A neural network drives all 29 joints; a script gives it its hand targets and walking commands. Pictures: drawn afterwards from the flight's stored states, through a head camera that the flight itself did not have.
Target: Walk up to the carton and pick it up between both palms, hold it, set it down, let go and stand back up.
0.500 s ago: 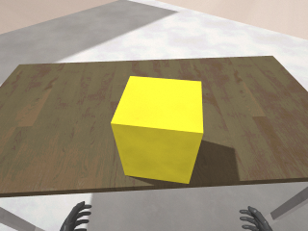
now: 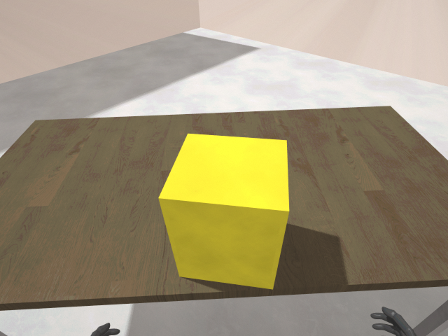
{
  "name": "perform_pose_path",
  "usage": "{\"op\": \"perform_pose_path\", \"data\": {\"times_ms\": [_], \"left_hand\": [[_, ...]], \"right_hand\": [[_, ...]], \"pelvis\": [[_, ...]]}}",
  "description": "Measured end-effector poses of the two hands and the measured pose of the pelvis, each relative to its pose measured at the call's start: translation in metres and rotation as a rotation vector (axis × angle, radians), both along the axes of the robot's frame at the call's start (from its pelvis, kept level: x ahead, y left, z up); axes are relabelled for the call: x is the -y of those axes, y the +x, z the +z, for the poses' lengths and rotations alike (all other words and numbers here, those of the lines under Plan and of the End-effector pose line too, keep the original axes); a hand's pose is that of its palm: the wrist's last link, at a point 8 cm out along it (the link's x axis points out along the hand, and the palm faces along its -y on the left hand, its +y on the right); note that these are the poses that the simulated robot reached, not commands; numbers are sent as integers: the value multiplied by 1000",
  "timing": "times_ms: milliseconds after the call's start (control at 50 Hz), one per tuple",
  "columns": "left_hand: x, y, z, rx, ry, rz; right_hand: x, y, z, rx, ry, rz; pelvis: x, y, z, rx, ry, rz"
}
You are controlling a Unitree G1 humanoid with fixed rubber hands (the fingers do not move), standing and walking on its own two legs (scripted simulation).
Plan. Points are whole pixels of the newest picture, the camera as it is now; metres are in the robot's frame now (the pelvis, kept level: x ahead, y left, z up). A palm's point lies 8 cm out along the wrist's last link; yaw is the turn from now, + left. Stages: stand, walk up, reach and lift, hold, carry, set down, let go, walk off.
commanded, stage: stand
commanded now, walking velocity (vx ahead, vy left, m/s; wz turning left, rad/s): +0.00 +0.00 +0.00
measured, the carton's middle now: (230, 211) +0.40 +0.04 +0.02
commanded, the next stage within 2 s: none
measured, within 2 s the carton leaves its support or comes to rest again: neither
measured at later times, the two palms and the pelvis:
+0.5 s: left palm out of the picture +0.11 +0.27 -0.08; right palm out of the picture +0.16 -0.28 -0.07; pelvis +0.00 +0.00 +0.00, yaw +0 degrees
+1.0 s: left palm out of the picture +0.10 +0.27 -0.09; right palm out of the picture +0.15 -0.28 -0.07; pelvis +0.00 +0.00 +0.00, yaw +0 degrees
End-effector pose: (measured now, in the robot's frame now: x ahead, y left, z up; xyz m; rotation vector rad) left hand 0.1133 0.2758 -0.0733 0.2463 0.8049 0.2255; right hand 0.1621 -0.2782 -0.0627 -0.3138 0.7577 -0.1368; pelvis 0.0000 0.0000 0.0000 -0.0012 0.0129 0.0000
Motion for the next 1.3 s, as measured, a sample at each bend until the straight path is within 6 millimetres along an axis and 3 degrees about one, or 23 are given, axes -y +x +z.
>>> {"op": "perform_pose_path", "data": {"times_ms": [1300], "left_hand": [[2, -15, -17, -107, -13, -5]], "right_hand": [[3, -18, -13, -79, -11, -29]], "pelvis": [[-1, -2, 0, 4, 0, 0]]}}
